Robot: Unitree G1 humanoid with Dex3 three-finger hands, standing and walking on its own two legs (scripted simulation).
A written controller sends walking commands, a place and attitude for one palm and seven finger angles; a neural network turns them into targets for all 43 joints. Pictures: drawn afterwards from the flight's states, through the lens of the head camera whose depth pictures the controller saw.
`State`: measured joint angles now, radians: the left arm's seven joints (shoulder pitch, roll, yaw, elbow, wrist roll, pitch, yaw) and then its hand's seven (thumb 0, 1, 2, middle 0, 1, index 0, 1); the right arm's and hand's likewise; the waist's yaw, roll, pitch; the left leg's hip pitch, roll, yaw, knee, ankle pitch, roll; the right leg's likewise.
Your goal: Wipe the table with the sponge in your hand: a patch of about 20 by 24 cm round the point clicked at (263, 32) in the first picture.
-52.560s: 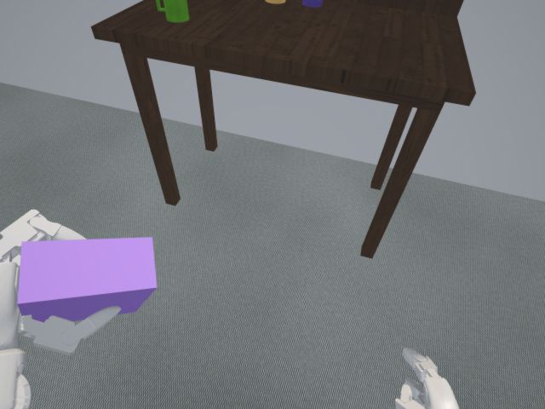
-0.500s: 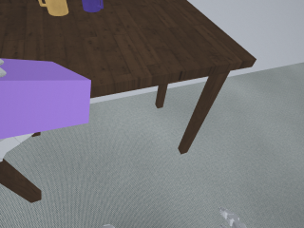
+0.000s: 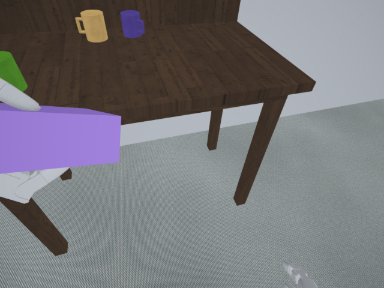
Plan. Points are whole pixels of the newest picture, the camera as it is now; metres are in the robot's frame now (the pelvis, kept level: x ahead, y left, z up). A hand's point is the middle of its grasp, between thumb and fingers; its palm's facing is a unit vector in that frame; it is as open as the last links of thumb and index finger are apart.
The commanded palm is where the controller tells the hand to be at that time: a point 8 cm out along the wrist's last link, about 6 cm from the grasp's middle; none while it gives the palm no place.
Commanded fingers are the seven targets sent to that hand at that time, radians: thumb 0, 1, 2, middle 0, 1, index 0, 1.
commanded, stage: stop stepping back and stand still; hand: left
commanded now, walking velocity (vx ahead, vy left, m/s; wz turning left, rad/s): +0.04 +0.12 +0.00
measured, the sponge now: (69, 132) +0.23 +0.19 +0.28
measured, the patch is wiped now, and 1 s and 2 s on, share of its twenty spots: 1.00 1.00 1.00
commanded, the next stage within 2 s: stand and wait in 0.60 s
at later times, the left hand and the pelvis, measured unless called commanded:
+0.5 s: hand (6, 108) +0.23 +0.25 +0.31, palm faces +0.50 -0.77 -0.39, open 9.9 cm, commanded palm +0.18 +0.31 +0.31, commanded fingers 0.00 0.10 1.30 -1.20 -1.60 -1.20 -1.60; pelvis +0.02 +0.03 +0.01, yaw -2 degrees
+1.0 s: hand out of the picture +0.23 +0.27 +0.31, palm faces +0.53 -0.78 -0.33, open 9.9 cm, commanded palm +0.16 +0.31 +0.31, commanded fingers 0.00 0.10 1.30 -1.20 -1.60 -1.20 -1.60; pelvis +0.00 +0.04 +0.01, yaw -2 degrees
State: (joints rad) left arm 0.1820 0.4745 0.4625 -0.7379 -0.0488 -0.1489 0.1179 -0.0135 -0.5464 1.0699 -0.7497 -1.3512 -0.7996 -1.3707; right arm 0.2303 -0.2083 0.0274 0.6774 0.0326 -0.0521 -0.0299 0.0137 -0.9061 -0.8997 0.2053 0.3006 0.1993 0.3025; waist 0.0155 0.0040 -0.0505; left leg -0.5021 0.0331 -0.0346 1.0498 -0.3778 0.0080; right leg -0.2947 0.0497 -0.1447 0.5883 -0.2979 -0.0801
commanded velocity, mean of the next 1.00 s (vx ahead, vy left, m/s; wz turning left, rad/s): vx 0.00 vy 0.02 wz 0.00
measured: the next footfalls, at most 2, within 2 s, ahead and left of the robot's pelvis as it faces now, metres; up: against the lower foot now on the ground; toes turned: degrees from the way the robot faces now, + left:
left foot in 0.18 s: +0.03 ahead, +0.16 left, +0.00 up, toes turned +2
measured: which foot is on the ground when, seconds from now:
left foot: up 0.00-0.16, down 0.18-1.00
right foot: down 0.00-1.00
